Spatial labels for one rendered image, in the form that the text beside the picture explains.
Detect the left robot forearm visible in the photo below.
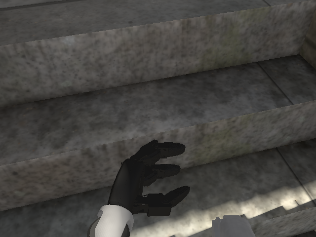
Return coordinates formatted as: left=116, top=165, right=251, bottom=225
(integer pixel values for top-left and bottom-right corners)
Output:
left=87, top=204, right=134, bottom=237

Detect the right robot thigh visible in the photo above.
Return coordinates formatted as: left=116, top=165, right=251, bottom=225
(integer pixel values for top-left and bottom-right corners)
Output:
left=211, top=215, right=256, bottom=237

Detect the left robot hand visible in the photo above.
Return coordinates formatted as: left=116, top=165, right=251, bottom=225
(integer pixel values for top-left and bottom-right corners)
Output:
left=108, top=139, right=191, bottom=217

